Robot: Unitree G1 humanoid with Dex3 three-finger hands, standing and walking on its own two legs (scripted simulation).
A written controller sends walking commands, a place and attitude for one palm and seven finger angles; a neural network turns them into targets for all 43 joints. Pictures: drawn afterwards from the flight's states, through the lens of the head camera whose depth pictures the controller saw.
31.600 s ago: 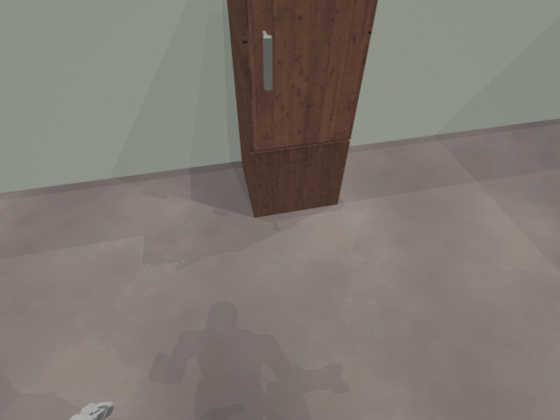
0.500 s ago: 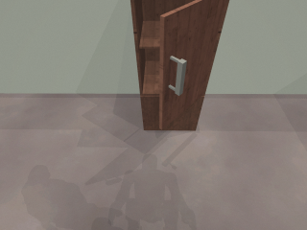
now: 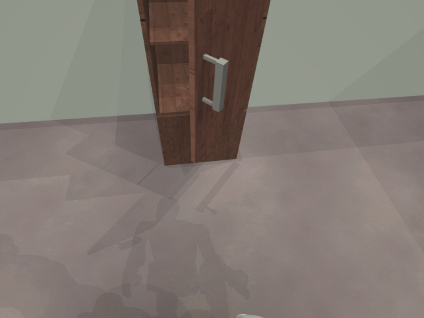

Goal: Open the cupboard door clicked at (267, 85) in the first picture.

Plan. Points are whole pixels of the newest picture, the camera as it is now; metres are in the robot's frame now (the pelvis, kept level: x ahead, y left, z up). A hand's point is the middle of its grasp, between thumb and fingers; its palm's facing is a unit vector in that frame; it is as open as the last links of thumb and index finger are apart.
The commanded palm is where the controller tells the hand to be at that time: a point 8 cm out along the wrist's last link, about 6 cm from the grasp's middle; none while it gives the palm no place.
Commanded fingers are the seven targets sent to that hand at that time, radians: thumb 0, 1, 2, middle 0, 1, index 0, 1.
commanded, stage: walk to a spot facing it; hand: left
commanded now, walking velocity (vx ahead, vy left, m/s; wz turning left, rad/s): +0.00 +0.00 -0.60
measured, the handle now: (213, 83) +0.69 +0.05 +0.02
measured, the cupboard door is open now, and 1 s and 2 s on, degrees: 47 47 47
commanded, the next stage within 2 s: none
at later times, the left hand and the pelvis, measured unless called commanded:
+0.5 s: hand out of the picture +0.13 +0.14 -0.16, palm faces -0.27 -0.92 -0.29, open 7.4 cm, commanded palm none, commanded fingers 0.00 0.90 0.90 -0.20 -0.30 -0.20 -0.30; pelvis +0.00 -0.04 +0.00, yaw -18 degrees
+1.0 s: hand (192, 273) +0.23 +0.06 -0.16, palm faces -0.54 -0.79 -0.28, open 7.4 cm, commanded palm none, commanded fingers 0.00 0.90 0.90 -0.20 -0.30 -0.20 -0.30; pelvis +0.02 -0.07 -0.01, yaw -35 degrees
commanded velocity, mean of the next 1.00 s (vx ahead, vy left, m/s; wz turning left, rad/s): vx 0.03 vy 0.00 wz -0.60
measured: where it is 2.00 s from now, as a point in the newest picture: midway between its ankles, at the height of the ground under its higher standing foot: (288, 304)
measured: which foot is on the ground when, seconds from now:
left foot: down 0.00-0.32, up 0.34-0.64, down 0.66-0.96, up 0.98-1.00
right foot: up 0.00-0.30, down 0.32-0.66, up 0.68-0.94, down 0.96-1.00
